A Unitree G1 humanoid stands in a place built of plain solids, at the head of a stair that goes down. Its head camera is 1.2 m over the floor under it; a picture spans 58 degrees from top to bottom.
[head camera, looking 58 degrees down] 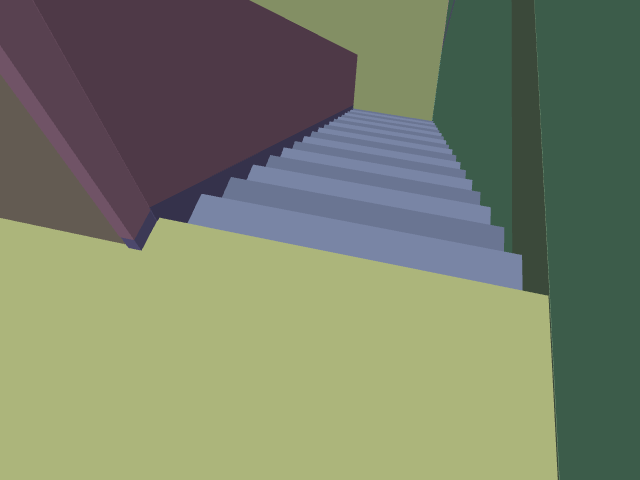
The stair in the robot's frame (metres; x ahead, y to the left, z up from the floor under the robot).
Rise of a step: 0.19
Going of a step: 0.26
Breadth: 1.27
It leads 13 degrees to the right of straight ahead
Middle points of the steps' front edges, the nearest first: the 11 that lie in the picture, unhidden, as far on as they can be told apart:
0.70 -0.08 0.00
0.95 -0.13 -0.19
1.20 -0.19 -0.39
1.46 -0.25 -0.58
1.71 -0.31 -0.78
1.96 -0.37 -0.97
2.22 -0.43 -1.17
2.47 -0.49 -1.36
2.72 -0.55 -1.56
2.97 -0.61 -1.75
3.23 -0.67 -1.94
